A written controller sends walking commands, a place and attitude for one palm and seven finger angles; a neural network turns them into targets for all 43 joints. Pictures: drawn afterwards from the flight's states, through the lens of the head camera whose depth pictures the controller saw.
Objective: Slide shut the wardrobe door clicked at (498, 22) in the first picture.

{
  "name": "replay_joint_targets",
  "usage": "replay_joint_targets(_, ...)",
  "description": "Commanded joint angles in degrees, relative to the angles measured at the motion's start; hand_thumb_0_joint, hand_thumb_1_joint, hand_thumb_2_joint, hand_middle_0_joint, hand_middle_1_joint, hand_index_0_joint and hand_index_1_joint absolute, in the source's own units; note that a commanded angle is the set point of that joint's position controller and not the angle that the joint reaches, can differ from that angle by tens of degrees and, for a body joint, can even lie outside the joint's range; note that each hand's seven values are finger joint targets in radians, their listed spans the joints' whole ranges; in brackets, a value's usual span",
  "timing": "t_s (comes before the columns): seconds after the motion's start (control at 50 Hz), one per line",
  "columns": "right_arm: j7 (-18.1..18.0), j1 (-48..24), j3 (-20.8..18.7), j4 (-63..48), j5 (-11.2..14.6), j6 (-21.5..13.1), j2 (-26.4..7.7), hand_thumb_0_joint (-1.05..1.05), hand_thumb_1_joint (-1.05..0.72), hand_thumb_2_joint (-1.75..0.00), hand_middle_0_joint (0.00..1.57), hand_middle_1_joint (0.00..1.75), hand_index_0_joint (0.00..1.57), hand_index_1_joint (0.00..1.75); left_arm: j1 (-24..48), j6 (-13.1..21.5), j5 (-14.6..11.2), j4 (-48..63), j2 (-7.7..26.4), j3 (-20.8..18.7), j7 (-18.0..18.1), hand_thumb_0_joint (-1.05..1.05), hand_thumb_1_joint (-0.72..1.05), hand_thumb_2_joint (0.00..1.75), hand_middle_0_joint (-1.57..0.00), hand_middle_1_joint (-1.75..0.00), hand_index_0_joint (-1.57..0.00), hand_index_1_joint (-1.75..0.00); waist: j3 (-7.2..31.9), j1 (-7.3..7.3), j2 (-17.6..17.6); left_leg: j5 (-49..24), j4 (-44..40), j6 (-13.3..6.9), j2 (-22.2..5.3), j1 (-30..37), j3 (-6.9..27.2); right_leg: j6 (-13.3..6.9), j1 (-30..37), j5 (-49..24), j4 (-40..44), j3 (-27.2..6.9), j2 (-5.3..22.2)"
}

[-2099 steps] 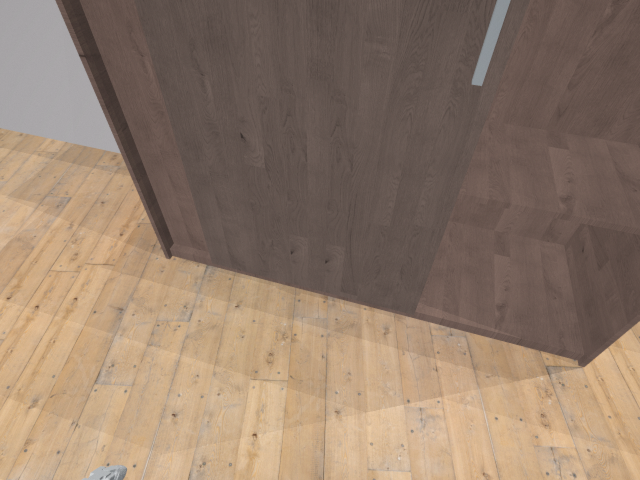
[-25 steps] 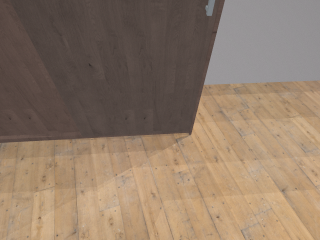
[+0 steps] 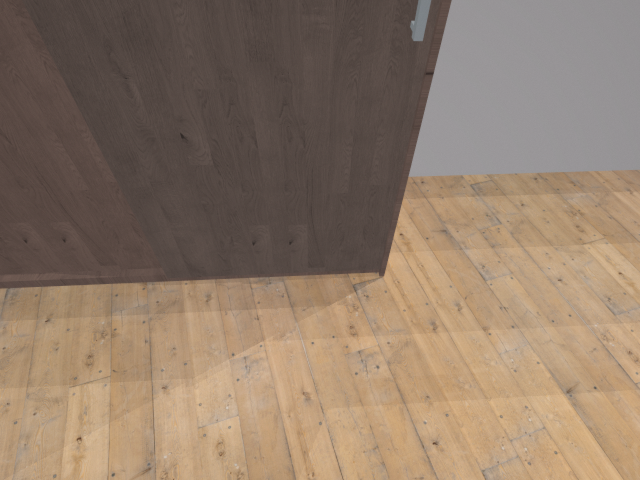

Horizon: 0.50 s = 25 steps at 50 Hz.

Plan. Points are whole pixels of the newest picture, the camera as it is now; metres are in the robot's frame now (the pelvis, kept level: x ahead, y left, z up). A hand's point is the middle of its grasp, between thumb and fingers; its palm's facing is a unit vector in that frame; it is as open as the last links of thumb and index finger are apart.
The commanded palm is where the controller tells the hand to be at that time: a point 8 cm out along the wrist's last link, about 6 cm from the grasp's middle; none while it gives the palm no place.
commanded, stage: look to check the result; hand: left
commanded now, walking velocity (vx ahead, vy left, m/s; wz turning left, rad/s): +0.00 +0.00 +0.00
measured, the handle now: out of the picture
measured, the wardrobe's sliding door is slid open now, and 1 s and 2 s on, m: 0.00 0.00 0.00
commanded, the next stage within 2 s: stand and wait in 1.44 s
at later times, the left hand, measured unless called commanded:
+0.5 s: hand out of the picture +0.09 +0.22 -0.16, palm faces -0.04 -0.95 -0.32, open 7.4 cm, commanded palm none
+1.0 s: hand out of the picture +0.09 +0.20 -0.16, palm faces -0.04 -0.95 -0.32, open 7.4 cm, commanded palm none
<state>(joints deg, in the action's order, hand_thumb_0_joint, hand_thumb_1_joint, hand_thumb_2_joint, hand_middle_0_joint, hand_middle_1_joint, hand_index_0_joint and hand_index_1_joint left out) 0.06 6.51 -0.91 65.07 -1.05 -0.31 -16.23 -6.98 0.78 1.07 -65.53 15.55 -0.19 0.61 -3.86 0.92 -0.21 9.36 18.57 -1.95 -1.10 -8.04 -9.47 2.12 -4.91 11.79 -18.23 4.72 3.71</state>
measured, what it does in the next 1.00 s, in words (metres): stands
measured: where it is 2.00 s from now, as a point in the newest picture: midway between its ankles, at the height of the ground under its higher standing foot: outside the picture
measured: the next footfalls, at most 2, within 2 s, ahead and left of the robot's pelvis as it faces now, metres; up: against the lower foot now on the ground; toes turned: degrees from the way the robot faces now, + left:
none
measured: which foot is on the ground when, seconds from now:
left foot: down 0.00-1.00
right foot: down 0.00-1.00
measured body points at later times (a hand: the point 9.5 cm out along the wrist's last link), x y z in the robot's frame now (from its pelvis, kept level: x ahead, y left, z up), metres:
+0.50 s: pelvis +0.01 -0.02 +0.00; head +0.03 -0.02 +0.45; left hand +0.09 +0.27 -0.14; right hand +0.08 -0.31 -0.14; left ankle +0.01 +0.09 -0.75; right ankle -0.02 -0.14 -0.75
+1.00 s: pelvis +0.01 -0.03 +0.00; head +0.03 -0.04 +0.45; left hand +0.09 +0.25 -0.14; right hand +0.08 -0.32 -0.14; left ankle +0.01 +0.09 -0.75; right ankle -0.02 -0.14 -0.75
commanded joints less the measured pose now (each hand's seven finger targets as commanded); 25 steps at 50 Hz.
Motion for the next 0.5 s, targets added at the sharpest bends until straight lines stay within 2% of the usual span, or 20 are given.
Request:
replay_joint_targets(0.0, -0.71, -1.12, -1.49, -2.82, 0.21, -0.97, -10.76, 0.00, -0.90, -0.90, 0.20, 0.30, 0.20, 0.30, 0.55, 1.39, -0.12, 3.08, 10.89, -2.09, 0.32, 0.00, 0.90, 0.90, -0.20, -0.30, -0.20, -0.30, 5.03, -0.14, 0.24, -8.83, -3.57, 0.17, -8.19, 4.65, 9.11, -2.31, -2.21, -7.60, 3.64, -4.80, 5.25)
replay_joint_targets(0.02, -0.67, -1.48, -1.42, -2.62, 0.15, -1.00, -10.59, 0.00, -0.90, -0.90, 0.20, 0.30, 0.20, 0.30, 0.96, 1.36, -0.17, 2.95, 10.91, -2.00, 0.32, 0.00, 0.90, 0.90, -0.20, -0.30, -0.20, -0.30, 4.99, -0.09, -0.61, -8.65, -3.83, 0.25, -8.26, 4.59, 9.01, -2.34, -2.17, -7.39, 3.67, -4.82, 5.51)
replay_joint_targets(0.06, -0.66, -1.75, -1.39, -2.67, 0.13, -0.98, -11.06, 0.00, -0.90, -0.90, 0.20, 0.30, 0.20, 0.30, 1.23, 1.39, -0.21, 2.97, 11.23, -1.93, 0.27, 0.00, 0.90, 0.90, -0.20, -0.30, -0.20, -0.30, 4.67, -0.08, 0.02, -8.35, -3.97, 0.30, -8.25, 4.49, 9.19, -2.36, -2.30, -7.29, 3.94, -5.02, 5.39)
replay_joint_targets(0.1, -0.63, -1.75, -1.39, -2.78, 0.24, -1.00, -11.54, 0.00, -0.90, -0.90, 0.20, 0.30, 0.20, 0.30, 1.32, 1.57, -0.16, 3.20, 11.82, -2.10, 0.26, 0.00, 0.90, 0.90, -0.20, -0.30, -0.20, -0.30, 6.34, -0.10, 0.99, -9.95, -3.48, 0.25, -8.43, 5.25, 9.20, -2.48, -1.25, -9.16, 3.87, -4.91, 5.43)
replay_joint_targets(0.2, -0.64, -2.37, -1.34, -2.87, 0.26, -1.05, -12.08, 0.00, -0.90, -0.90, 0.20, 0.30, 0.20, 0.30, 1.70, 1.68, -0.21, 3.21, 12.47, -2.13, 0.29, 0.00, 0.90, 0.90, -0.20, -0.30, -0.20, -0.30, 7.05, -0.09, 0.15, -11.34, -3.33, 0.35, -8.58, 5.96, 9.14, -2.64, -0.61, -10.66, 4.12, -4.93, 5.67)
replay_joint_targets(0.24, -0.65, -2.58, -1.33, -2.78, 0.17, -1.03, -12.20, 0.00, -0.90, -0.90, 0.20, 0.30, 0.20, 0.30, 2.34, 1.65, -0.28, 3.20, 12.63, -2.01, 0.29, 0.00, 0.90, 0.90, -0.20, -0.30, -0.20, -0.30, 6.05, 0.02, -0.48, -11.38, -3.46, 0.55, -8.55, 5.58, 9.08, -2.64, -0.84, -11.06, 4.27, -5.04, 5.72)
replay_joint_targets(0.3, -0.64, -2.48, -1.29, -2.92, 0.27, -1.04, -12.45, 0.00, -0.90, -0.90, 0.20, 0.30, 0.20, 0.30, 2.13, 1.75, -0.24, 3.36, 12.99, -2.16, 0.29, 0.00, 0.90, 0.90, -0.20, -0.30, -0.20, -0.30, 6.88, -0.07, 0.50, -12.37, -3.27, 0.48, -8.65, 6.04, 9.24, -2.72, -0.14, -12.23, 4.30, -4.88, 5.74)
replay_joint_targets(0.36, -0.63, -3.00, -1.24, -2.77, 0.14, -0.92, -12.51, 0.00, -0.90, -0.90, 0.20, 0.30, 0.20, 0.30, 2.45, 1.65, -0.33, 3.19, 12.89, -1.98, 0.29, 0.00, 0.90, 0.90, -0.20, -0.30, -0.20, -0.30, 5.65, -0.05, -0.22, -10.80, -3.68, 0.68, -8.62, 5.81, 9.01, -2.73, -0.84, -10.95, 4.87, -5.01, 5.88)
replay_joint_targets(0.48, -0.64, -3.06, -1.20, -2.84, 0.11, -0.91, -12.77, 0.00, -0.90, -0.90, 0.20, 0.30, 0.20, 0.30, 2.70, 1.69, -0.33, 3.32, 13.16, -2.02, 0.25, 0.00, 0.90, 0.90, -0.20, -0.30, -0.20, -0.30, 5.79, 0.00, -0.36, -10.67, -3.80, 0.83, -8.63, 5.92, 8.96, -2.86, -0.55, -11.39, 5.05, -5.24, 5.80)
